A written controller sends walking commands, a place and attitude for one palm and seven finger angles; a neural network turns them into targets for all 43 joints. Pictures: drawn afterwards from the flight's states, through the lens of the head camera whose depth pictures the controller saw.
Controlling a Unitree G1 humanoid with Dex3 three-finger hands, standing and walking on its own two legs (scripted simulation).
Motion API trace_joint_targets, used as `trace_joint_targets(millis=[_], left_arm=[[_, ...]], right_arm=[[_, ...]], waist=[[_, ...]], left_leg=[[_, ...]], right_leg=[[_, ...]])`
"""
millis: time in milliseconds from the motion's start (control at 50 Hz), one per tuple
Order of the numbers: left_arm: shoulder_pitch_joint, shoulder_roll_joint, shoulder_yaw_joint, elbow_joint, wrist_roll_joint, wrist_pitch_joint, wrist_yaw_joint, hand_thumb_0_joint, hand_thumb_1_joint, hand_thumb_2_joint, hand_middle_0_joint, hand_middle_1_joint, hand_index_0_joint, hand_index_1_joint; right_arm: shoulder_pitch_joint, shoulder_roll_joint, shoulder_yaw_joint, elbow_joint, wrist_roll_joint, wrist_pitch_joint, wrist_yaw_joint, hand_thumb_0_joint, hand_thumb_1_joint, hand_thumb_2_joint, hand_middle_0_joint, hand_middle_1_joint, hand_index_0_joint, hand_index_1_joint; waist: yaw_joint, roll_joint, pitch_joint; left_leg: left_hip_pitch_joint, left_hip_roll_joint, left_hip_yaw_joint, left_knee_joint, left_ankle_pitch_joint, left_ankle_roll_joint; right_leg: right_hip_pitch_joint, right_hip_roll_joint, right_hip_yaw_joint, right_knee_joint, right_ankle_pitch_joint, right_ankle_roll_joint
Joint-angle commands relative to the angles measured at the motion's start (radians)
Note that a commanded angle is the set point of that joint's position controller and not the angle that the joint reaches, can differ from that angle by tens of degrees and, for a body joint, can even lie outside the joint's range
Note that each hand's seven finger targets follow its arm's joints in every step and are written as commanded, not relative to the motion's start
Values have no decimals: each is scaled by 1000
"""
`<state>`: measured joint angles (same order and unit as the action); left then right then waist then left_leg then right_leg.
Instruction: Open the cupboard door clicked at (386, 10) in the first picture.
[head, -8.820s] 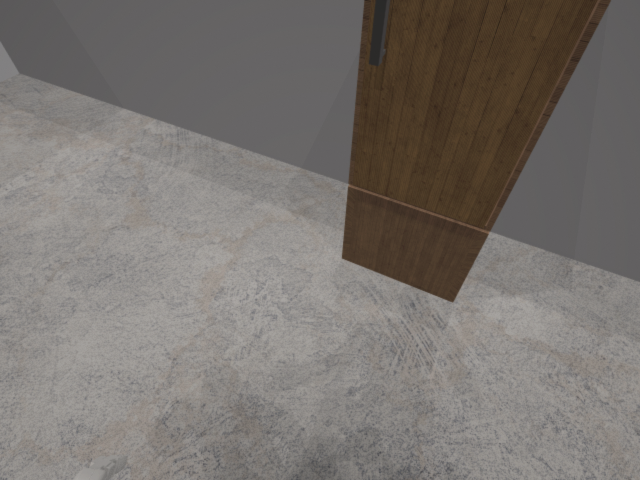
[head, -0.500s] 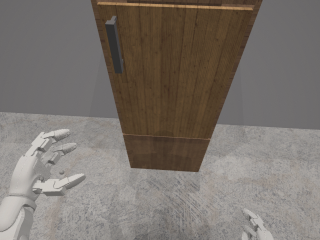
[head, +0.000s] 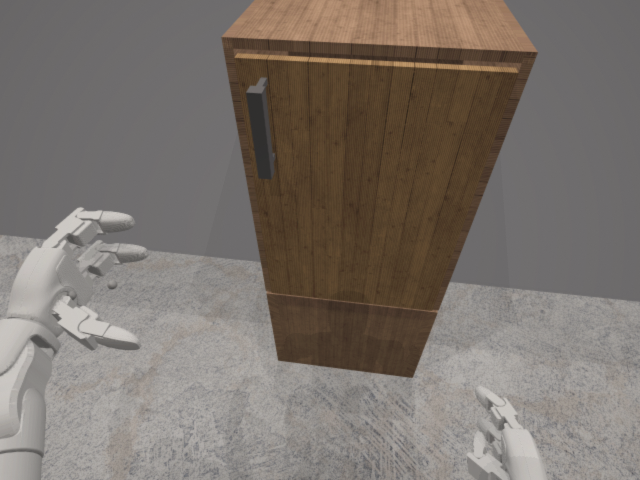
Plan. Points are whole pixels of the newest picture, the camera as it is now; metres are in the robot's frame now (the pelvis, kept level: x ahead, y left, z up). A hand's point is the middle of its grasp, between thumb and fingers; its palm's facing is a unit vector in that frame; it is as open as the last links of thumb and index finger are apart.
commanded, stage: raise the hand with hooked fingers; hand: left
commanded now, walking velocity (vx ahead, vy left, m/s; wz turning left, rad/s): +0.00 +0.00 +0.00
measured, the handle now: (264, 129) +0.59 +0.16 +0.15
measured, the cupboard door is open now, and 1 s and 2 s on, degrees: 0 0 0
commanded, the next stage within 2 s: move the hooked fingers beside the handle in 0.72 s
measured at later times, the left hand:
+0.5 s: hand (128, 248) +0.30 +0.25 +0.17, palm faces +0.01 -1.00 -0.05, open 14.0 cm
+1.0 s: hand (132, 239) +0.32 +0.25 +0.17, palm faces +0.03 -1.00 -0.04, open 14.0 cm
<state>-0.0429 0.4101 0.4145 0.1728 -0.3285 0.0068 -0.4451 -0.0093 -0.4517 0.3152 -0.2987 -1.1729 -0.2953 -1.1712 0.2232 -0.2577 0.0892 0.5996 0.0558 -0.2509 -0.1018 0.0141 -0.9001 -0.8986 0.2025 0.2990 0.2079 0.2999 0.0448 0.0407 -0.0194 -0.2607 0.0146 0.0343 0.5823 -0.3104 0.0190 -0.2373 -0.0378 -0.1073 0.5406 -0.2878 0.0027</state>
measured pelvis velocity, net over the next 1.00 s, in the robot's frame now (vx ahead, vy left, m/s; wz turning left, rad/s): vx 0.00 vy -0.02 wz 0.00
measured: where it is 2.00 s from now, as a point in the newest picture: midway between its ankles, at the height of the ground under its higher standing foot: outside the picture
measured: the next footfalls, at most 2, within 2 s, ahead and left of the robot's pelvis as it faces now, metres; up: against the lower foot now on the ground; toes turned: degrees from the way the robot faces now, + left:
none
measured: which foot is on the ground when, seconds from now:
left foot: down 0.00-1.00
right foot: down 0.00-1.00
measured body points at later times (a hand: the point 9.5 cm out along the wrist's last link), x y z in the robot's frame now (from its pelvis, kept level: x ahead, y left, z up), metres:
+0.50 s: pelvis +0.00 -0.02 +0.01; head +0.00 -0.04 +0.45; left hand +0.30 +0.30 +0.17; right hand +0.17 -0.27 -0.07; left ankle +0.00 +0.10 -0.73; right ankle +0.00 -0.12 -0.73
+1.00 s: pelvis +0.00 -0.02 +0.01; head -0.01 -0.04 +0.46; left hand +0.31 +0.30 +0.17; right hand +0.17 -0.25 -0.07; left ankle +0.00 +0.10 -0.73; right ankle +0.00 -0.12 -0.73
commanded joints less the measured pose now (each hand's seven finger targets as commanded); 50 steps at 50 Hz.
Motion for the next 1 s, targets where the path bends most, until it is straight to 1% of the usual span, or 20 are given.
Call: trace_joint_targets(millis=[0,20,60,100,160,200,220,300,440,460,540,580,600,720,780,800,860,880,960,980], left_arm=[[-323,273,102,-176,-26,-35,-21,0,-500,300,-300,-1200,-300,-1200],[-347,284,108,-177,-26,-32,-24,0,-500,300,-300,-1200,-300,-1200],[-372,315,123,-151,-28,-19,-33,0,-500,300,-300,-1200,-300,-1200],[-411,330,127,-140,-21,-5,-38,0,-500,300,-300,-1200,-300,-1200],[-435,364,149,-108,-30,10,-49,0,-500,300,-300,-1200,-300,-1200],[-467,386,165,-99,-28,19,-57,0,-500,300,-300,-1200,-300,-1200],[-444,368,153,-74,-29,26,-61,0,-500,300,-300,-1200,-300,-1200],[-380,330,127,-24,-37,52,-81,0,-500,300,-300,-1200,-300,-1200],[-440,380,180,-154,-28,7,-33,0,-500,300,-300,-1200,-300,-1200],[-445,396,189,-170,-28,-2,-26,0,-500,300,-300,-1200,-300,-1200],[-435,355,157,-95,-16,11,-24,0,-500,300,-300,-1200,-300,-1200],[-441,349,141,-84,-19,23,-33,0,-500,300,-300,-1200,-300,-1200],[-451,349,139,-94,-17,24,-36,0,-500,300,-300,-1200,-300,-1200],[-439,350,149,-111,-29,13,-46,0,-500,300,-300,-1200,-300,-1200],[-433,361,157,-97,-28,15,-44,0,-500,300,-300,-1200,-300,-1200],[-428,347,146,-75,-26,22,-43,0,-500,300,-300,-1200,-300,-1200],[-544,318,83,-40,-14,24,-34,0,-500,300,-300,-1200,-300,-1200],[-616,319,63,-47,-5,16,-30,0,-500,300,-300,-1200,-300,-1200],[-667,330,59,6,11,-6,-13,0,-500,300,-300,-1200,-300,-1200],[-674,360,87,25,13,-11,-11,0,-500,300,-300,-1200,-300,-1200]], right_arm=[[-80,-135,-60,-145,7,-44,-21,0,-900,-900,200,300,200,300],[-85,-135,-60,-145,7,-44,-21,0,-900,-900,200,300,200,300],[-84,-138,-57,-144,7,-40,-22,0,-900,-900,200,300,200,300],[-90,-137,-57,-148,12,-37,-23,0,-900,-900,200,300,200,300],[-87,-139,-55,-150,11,-33,-23,0,-900,-900,200,300,200,300],[-88,-142,-58,-151,15,-32,-20,0,-900,-900,200,300,200,300],[-88,-141,-59,-155,15,-32,-17,0,-900,-900,200,300,200,300],[-81,-150,-69,-163,23,-22,-4,0,-900,-900,200,300,200,300],[-85,-137,-71,-177,18,-27,-9,0,-900,-900,200,300,200,300],[-83,-137,-68,-172,15,-27,-10,0,-900,-900,200,300,200,300],[-81,-138,-66,-159,20,-28,-21,0,-900,-900,200,300,200,300],[-86,-138,-66,-159,22,-26,-23,0,-900,-900,200,300,200,300],[-89,-138,-66,-160,22,-27,-24,0,-900,-900,200,300,200,300],[-88,-135,-66,-163,21,-29,-22,0,-900,-900,200,300,200,300],[-88,-134,-63,-160,19,-28,-20,0,-900,-900,200,300,200,300],[-84,-134,-63,-158,22,-27,-21,0,-900,-900,200,300,200,300],[-79,-136,-61,-143,25,-24,-31,0,-900,-900,200,300,200,300],[-79,-139,-61,-138,27,-26,-35,0,-900,-900,200,300,200,300],[-65,-142,-58,-127,20,-27,-40,0,-900,-900,200,300,200,300],[-59,-146,-61,-123,19,-26,-40,0,-900,-900,200,300,200,300]], waist=[[-17,31,-165],[-15,50,-165],[-11,29,-161],[-10,67,-170],[-7,17,-177],[-5,30,-198],[-4,40,-197],[-2,-31,-172],[1,42,-227],[2,32,-224],[-7,40,-169],[-10,6,-151],[-8,37,-165],[-7,12,-206],[-2,28,-184],[-7,4,-173],[-32,8,-127],[-45,35,-147],[-41,19,-187],[-38,0,-212]], left_leg=[[97,-14,-71,-116,242,2],[103,-16,-69,-120,240,2],[105,-18,-67,-125,232,5],[113,-21,-66,-135,233,5],[116,-23,-64,-136,243,11],[126,-25,-59,-139,261,13],[123,-27,-54,-137,265,12],[91,-27,-42,-128,254,14],[133,-30,-35,-129,259,17],[130,-28,-34,-129,263,17],[117,-30,-33,-145,225,17],[105,-30,-31,-143,205,19],[112,-31,-33,-143,212,18],[132,-30,-36,-135,250,17],[123,-30,-38,-139,245,16],[117,-29,-38,-143,227,16],[113,-28,-44,-145,179,15],[125,-29,-47,-147,168,16],[135,-28,-57,-145,186,15],[133,-27,-59,-145,193,16]], right_leg=[[37,56,33,-83,235,-30],[40,54,37,-89,234,-30],[52,55,42,-102,231,-31],[56,50,43,-107,231,-32],[78,48,50,-119,252,-29],[88,45,51,-117,282,-27],[86,43,53,-116,290,-27],[70,39,59,-111,301,-16],[89,40,68,-112,291,-17],[104,38,72,-114,296,-16],[68,40,65,-125,261,-16],[66,37,78,-135,245,-9],[71,36,76,-130,249,-12],[86,41,66,-116,299,-12],[77,42,65,-121,292,-15],[64,43,61,-125,269,-13],[19,45,67,-139,200,-14],[12,43,68,-142,185,-14],[31,43,63,-135,193,-22],[44,41,63,-130,206,-21]])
